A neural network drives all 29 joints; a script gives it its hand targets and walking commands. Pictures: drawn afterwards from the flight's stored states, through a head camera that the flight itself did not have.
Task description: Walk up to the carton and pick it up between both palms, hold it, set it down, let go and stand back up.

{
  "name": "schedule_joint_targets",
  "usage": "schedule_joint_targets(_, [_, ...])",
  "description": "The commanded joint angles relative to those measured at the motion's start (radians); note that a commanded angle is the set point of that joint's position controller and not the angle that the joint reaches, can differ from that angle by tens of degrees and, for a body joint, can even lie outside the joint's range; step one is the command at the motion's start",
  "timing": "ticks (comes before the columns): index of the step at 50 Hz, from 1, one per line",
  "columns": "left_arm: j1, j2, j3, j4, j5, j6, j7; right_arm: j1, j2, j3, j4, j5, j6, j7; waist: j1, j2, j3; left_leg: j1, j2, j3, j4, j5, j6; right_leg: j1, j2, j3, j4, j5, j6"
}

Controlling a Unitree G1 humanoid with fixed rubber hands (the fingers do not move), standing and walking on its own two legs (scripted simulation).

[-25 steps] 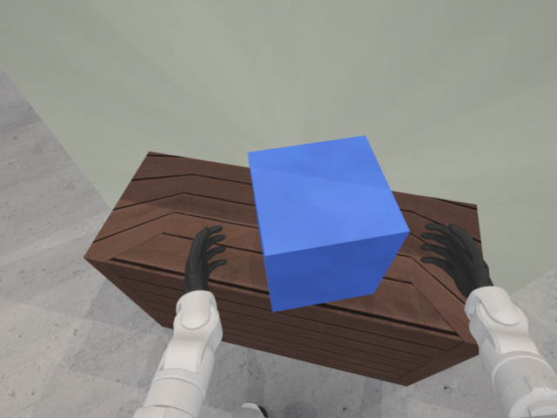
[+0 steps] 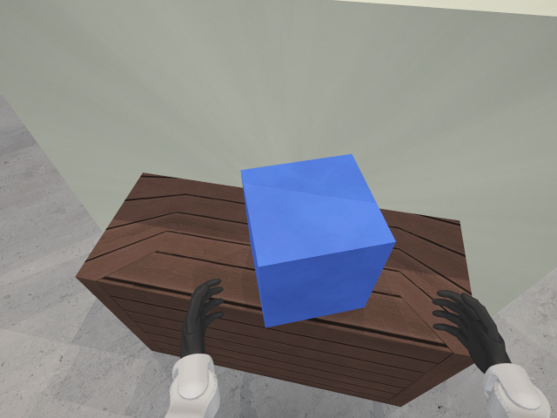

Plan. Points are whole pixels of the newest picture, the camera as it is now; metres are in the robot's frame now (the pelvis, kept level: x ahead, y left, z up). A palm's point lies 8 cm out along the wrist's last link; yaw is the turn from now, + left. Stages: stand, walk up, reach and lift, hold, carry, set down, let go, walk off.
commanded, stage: set down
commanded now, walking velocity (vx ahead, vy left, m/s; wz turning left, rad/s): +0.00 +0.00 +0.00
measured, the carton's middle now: (307, 243) +0.44 +0.01 -0.08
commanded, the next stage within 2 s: let go in 1.42 s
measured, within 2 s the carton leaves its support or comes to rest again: neither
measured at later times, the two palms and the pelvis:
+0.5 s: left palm (184, 345) +0.22 +0.19 -0.05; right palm (487, 386) +0.21 -0.25 -0.05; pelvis +0.03 +0.00 +0.01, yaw -3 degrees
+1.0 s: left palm (160, 368) +0.19 +0.22 -0.06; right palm (466, 402) +0.18 -0.22 -0.06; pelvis +0.05 +0.01 +0.02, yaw -2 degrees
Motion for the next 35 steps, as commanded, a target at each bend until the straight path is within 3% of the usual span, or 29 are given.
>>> schedule_joint_targets(1, [-0.165, 0.012, -0.018, -0.202, -0.005, -0.099, 0.013, -0.148, -0.234, -0.082, -0.159, 0.013, -0.084, 0.008, -0.032, -0.073, -0.24, 0.134, -0.036, 0.053, -0.066, 0.033, 0.027, 0.061, -0.041, 0.081, -0.124, 0.03, 0.038])
schedule_joint_targets(4, [-0.163, 0.025, -0.037, -0.244, -0.032, -0.132, 0.029, -0.121, -0.232, -0.081, -0.24, 0.028, -0.089, 0.012, -0.014, -0.082, -0.217, 0.116, -0.044, 0.079, -0.057, -0.014, 0.026, 0.07, -0.052, 0.099, -0.116, -0.001, 0.049])
schedule_joint_targets(9, [-0.142, 0.073, -0.004, -0.211, -0.058, -0.136, 0.021, -0.061, -0.219, -0.037, -0.344, 0.048, -0.072, -0.006, 0.023, -0.109, -0.214, 0.088, -0.07, 0.113, -0.034, -0.02, 0.025, 0.153, -0.065, 0.171, -0.099, 0.088, 0.068])
schedule_joint_targets(13, [-0.1, 0.108, 0.029, -0.158, -0.073, -0.113, -0.006, -0.002, -0.219, -0.006, -0.386, 0.046, -0.053, -0.034, 0.041, -0.116, -0.226, 0.101, -0.077, 0.11, -0.047, 0.036, 0.025, 0.23, -0.063, 0.198, -0.086, 0.276, 0.073])
schedule_joint_targets(17, [-0.033, 0.124, 0.054, -0.081, -0.068, -0.093, -0.045, 0.063, -0.22, 0.017, -0.339, 0.023, -0.057, -0.06, 0.03, -0.103, -0.224, 0.183, -0.076, 0.095, -0.079, 0.142, 0.024, 0.261, -0.047, 0.169, -0.085, 0.507, 0.062])
schedule_joint_targets(20, [0.007, 0.131, 0.069, -0.025, -0.063, -0.084, -0.075, 0.097, -0.208, 0.023, -0.288, -0.005, -0.055, -0.073, 0.018, -0.097, -0.196, 0.243, -0.069, 0.085, -0.114, 0.198, 0.025, 0.263, -0.04, 0.143, -0.104, 0.578, 0.053])
schedule_joint_targets(27, [0.034, 0.167, 0.076, 0.005, -0.058, -0.076, -0.12, 0.134, -0.151, 0.0, -0.244, -0.084, -0.025, -0.097, -0.003, -0.086, -0.105, 0.327, -0.048, 0.076, -0.171, 0.231, 0.03, 0.241, -0.045, 0.115, -0.186, 0.508, 0.048])
schedule_joint_targets(35, [0.019, 0.228, 0.058, -0.031, -0.062, -0.071, -0.138, 0.153, -0.082, -0.052, -0.265, -0.167, 0.013, -0.118, -0.021, -0.038, -0.068, 0.369, -0.033, 0.071, -0.185, 0.213, 0.029, 0.213, -0.066, 0.102, -0.233, 0.386, 0.048])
